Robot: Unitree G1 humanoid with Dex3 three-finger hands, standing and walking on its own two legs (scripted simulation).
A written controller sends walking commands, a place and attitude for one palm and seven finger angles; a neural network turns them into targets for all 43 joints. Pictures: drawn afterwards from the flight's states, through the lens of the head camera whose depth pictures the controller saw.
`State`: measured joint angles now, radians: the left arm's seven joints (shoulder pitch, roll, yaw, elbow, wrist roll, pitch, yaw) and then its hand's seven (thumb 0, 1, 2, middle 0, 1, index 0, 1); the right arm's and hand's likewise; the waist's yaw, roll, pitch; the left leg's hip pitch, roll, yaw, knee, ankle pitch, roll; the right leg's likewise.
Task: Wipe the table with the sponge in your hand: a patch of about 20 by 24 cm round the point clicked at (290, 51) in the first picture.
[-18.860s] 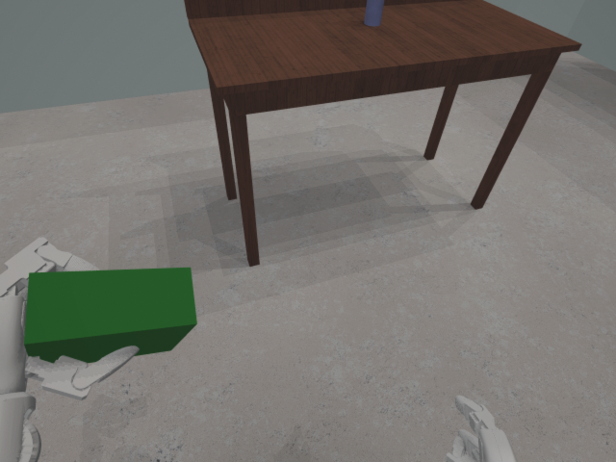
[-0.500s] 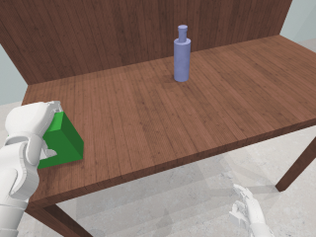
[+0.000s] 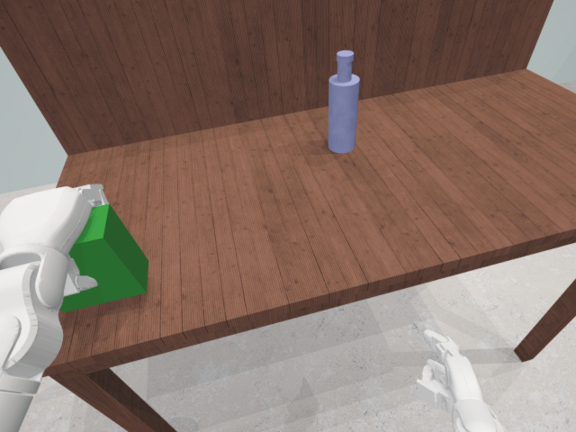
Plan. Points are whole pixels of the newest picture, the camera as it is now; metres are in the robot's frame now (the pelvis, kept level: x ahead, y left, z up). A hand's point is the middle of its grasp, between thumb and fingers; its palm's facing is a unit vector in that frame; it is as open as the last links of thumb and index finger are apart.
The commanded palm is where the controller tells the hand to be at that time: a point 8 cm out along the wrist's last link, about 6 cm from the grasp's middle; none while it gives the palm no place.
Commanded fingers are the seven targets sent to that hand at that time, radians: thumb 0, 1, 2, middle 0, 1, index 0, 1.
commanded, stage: move the sponge above the wiping area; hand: left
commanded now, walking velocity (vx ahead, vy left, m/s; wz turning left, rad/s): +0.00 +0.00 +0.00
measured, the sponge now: (94, 269) +0.25 +0.33 +0.11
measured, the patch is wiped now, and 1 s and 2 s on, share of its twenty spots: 0.00 0.00 0.15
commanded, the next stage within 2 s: lower the sponge onto the table in 0.38 s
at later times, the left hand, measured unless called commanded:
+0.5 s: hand (78, 234) +0.26 +0.33 +0.17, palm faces +0.06 +0.01 -1.00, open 10.0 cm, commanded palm +0.23 +0.33 +0.23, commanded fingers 0.00 0.10 1.30 -1.20 -1.60 -1.20 -1.60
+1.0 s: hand (71, 249) +0.25 +0.35 +0.15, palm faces +0.04 -0.03 -1.00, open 10.0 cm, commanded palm +0.22 +0.33 +0.22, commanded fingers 0.00 0.10 1.30 -1.20 -1.60 -1.20 -1.60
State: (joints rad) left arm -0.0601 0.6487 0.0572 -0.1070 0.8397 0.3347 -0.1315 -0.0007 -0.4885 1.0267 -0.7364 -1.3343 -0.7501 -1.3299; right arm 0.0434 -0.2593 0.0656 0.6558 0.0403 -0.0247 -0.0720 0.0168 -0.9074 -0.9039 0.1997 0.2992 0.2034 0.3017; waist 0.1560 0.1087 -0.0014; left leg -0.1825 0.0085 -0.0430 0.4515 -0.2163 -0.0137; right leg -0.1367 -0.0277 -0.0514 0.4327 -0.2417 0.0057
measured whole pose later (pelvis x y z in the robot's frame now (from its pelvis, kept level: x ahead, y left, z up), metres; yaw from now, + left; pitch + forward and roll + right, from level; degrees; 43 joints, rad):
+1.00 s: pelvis -0.01 +0.00 +0.00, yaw +0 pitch -3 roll +0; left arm -0.11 0.65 0.05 -0.01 0.85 0.34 -0.16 0.00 -0.49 1.03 -0.73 -1.34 -0.75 -1.33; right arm 0.05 -0.26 0.07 0.65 0.05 -0.03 -0.08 0.02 -0.91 -0.90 0.20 0.30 0.20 0.30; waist 0.14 0.10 0.00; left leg -0.20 0.00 -0.04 0.46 -0.21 -0.01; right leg -0.15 -0.03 -0.05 0.44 -0.24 0.01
